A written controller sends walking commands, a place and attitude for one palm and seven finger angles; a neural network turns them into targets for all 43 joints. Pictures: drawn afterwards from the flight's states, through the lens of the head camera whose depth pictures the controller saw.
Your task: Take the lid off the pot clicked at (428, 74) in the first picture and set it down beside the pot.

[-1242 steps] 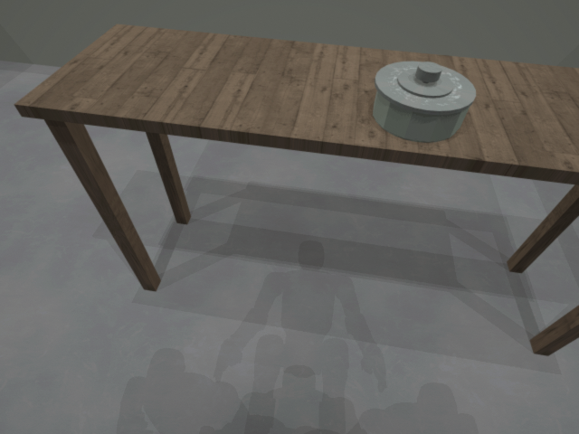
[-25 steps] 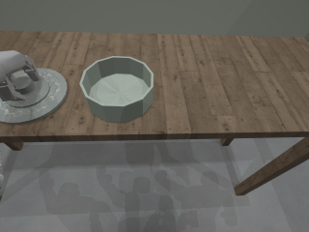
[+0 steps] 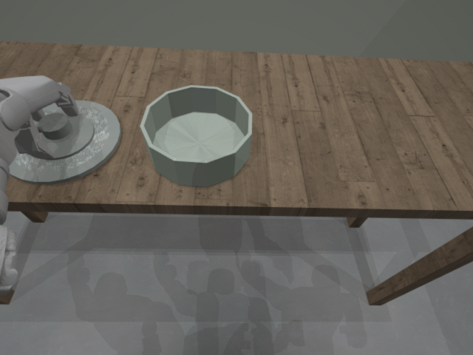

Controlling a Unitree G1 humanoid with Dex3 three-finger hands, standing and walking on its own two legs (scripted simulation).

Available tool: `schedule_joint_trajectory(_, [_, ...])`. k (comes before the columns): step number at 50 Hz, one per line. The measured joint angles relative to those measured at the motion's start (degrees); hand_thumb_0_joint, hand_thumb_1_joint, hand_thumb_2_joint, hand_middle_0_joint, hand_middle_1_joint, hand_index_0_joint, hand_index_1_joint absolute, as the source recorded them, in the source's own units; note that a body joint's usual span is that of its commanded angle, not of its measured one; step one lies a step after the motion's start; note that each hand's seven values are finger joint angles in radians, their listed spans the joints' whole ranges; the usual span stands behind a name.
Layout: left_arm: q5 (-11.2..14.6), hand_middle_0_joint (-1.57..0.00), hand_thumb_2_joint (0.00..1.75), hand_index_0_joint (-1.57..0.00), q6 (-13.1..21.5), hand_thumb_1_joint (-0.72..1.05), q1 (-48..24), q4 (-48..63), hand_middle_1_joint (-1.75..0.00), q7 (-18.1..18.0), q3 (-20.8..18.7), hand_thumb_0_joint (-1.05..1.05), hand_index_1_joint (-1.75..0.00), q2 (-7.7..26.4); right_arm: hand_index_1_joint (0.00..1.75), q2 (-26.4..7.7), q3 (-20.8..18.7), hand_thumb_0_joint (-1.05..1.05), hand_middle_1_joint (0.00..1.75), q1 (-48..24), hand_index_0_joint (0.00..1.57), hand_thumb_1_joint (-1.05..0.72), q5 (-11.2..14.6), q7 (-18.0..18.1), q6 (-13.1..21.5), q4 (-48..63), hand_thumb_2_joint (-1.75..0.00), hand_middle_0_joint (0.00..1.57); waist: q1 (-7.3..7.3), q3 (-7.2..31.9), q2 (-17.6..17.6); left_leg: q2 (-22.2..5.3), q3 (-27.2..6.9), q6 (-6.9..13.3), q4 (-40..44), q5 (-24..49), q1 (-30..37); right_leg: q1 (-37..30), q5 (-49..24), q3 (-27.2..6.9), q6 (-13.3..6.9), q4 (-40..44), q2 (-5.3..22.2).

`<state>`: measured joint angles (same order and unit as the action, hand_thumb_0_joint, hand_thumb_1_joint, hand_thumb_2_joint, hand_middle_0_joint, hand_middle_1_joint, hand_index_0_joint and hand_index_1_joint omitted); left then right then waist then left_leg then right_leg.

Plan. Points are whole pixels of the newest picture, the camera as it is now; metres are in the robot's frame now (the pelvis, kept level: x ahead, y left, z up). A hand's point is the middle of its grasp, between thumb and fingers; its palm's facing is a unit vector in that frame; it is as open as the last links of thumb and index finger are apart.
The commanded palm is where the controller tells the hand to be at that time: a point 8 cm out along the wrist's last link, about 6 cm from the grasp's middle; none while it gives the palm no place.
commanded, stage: raise the empty hand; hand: left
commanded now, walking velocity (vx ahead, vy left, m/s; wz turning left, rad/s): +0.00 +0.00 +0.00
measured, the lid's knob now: (55, 126) +0.46 +0.32 +0.11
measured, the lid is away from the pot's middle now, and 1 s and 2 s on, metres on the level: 0.24 0.24 0.24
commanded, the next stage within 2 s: draw the hand back to the body in 1.26 s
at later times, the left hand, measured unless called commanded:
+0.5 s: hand (34, 108) +0.45 +0.32 +0.16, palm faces -0.33 -0.08 -0.94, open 11.0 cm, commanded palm +0.44 +0.31 +0.23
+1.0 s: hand (23, 72) +0.46 +0.31 +0.22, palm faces -0.26 -0.07 -0.96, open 11.0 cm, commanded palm +0.44 +0.31 +0.29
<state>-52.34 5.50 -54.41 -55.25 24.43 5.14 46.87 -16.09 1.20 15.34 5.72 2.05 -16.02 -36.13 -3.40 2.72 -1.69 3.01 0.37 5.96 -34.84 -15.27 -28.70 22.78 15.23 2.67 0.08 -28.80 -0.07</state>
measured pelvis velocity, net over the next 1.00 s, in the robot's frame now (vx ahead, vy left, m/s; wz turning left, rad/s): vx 0.01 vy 0.00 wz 0.02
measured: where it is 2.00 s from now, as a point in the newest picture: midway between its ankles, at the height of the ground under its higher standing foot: outside the picture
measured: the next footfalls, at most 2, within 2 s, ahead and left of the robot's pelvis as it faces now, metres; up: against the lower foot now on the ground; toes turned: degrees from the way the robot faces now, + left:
none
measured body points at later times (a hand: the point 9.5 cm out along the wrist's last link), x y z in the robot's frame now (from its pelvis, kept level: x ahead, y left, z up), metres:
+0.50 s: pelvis +0.01 +0.01 +0.01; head +0.06 +0.02 +0.45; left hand +0.46 +0.32 +0.21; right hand +0.09 -0.26 -0.11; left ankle +0.02 +0.05 -0.73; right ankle -0.01 -0.15 -0.73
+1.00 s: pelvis +0.01 +0.00 +0.01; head +0.06 +0.00 +0.46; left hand +0.46 +0.31 +0.27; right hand +0.10 -0.27 -0.11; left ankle +0.02 +0.05 -0.73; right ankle -0.01 -0.15 -0.73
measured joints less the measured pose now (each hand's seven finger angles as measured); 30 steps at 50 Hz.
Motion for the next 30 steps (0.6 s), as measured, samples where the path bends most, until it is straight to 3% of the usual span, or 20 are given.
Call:
schedule_joint_trajectory(9, [-0.73, -0.51, 0.91, -0.51, -0.07, -0.14, 0.63, 2.19, -0.60, 0.67, -0.43, 0.00, -0.60, -0.54, 0.30, 0.01, -0.20, 0.01, 0.30, 0.11, 0.20, -0.90, -0.45, 0.09, 0.44, -0.22, -0.90, 0.20, -0.63, 0.14, -0.13, 0.17, -0.09, 0.19, 1.16, 0.26, 0.77, -1.06, -0.55, -0.04, -0.34, 1.75, 0.04])
schedule_joint_trajectory(16, [0.22, -0.51, 0.91, -0.51, -1.02, -0.14, 3.55, 6.20, -0.58, 0.84, -3.21, 0.00, -0.59, -0.17, 0.30, -0.23, -0.07, 0.01, 0.30, 0.00, 0.20, -0.90, -0.61, -0.67, 1.09, 0.33, -0.90, 0.20, -1.17, 0.08, -0.66, 0.34, 0.38, 0.43, 3.22, 0.83, 2.55, -2.78, -1.44, -0.66, -0.08, 4.02, 0.19])
schedule_joint_trajectory(30, [0.77, -0.51, 0.92, -0.51, -4.70, -0.14, -0.85, 7.12, -0.58, 3.24, -0.07, 0.00, -0.58, -0.71, 0.30, -0.29, 0.17, 0.01, 0.30, -1.41, 0.20, -0.90, -0.68, -0.89, 1.61, -0.14, -0.90, 0.20, -0.14, 0.03, -1.01, 1.22, -0.62, 0.52, 5.72, 2.24, 4.08, -4.52, -2.16, 0.17, -0.23, 6.17, 0.84])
